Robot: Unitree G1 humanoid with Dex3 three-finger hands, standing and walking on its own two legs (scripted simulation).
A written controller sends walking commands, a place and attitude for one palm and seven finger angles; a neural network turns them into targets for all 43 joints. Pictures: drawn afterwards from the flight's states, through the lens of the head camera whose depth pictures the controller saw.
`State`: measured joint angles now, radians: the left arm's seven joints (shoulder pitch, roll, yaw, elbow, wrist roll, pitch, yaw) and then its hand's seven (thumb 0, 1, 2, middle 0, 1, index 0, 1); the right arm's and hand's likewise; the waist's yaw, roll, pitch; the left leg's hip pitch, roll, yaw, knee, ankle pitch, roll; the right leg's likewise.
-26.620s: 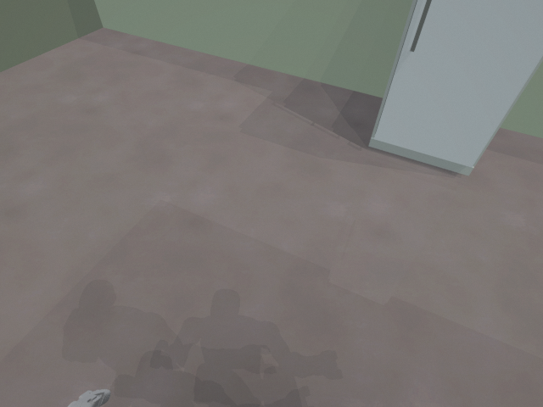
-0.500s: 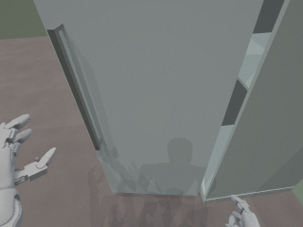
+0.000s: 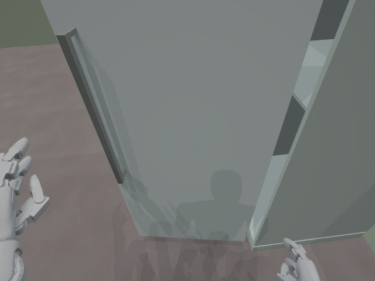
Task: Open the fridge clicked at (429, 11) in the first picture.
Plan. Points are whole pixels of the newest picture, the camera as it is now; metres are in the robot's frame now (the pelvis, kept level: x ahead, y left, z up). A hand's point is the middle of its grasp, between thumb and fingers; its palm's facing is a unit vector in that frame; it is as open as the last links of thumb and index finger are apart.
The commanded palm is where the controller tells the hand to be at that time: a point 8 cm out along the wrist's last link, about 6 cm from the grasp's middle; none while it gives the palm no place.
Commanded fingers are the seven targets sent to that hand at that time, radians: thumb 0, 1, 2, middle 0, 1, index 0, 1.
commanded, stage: draw the hand back to the body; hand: left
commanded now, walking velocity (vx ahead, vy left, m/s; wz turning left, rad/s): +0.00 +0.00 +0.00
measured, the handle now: (102, 123) +0.46 +0.31 +0.09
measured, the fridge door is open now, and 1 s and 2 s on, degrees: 79 79 79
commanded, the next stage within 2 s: step back with the hand held close in 0.02 s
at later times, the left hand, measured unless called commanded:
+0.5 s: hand (15, 210) +0.17 +0.32 +0.15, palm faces +0.40 -0.79 -0.46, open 7.4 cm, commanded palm +0.11 +0.35 +0.17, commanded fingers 0.00 0.90 0.90 -0.20 -0.30 -0.20 -0.30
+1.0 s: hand out of the picture +0.06 +0.34 +0.16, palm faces +0.54 -0.72 -0.44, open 7.4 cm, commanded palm +0.01 +0.35 +0.17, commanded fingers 0.00 0.90 0.90 -0.20 -0.30 -0.20 -0.30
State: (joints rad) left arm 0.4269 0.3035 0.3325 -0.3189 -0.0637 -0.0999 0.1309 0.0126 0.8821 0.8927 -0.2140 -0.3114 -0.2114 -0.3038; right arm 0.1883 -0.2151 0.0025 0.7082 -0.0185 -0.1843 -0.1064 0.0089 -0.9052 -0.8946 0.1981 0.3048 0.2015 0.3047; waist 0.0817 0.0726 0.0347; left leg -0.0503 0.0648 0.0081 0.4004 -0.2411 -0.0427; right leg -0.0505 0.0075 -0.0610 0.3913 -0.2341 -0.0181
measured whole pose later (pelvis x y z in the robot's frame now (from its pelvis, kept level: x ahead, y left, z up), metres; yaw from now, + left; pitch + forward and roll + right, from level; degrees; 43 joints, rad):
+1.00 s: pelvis -0.12 +0.05 -0.02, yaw +2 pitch +0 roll -2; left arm 0.51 0.41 0.46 -0.45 -0.02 -0.23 0.17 0.01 0.89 0.90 -0.22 -0.31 -0.21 -0.30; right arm 0.25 -0.18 0.01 0.60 -0.01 -0.11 -0.09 0.01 -0.90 -0.89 0.20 0.30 0.20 0.30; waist 0.02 0.00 -0.02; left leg -0.45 0.01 0.00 0.56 -0.11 0.03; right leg -0.26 0.05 -0.01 0.68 -0.38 0.00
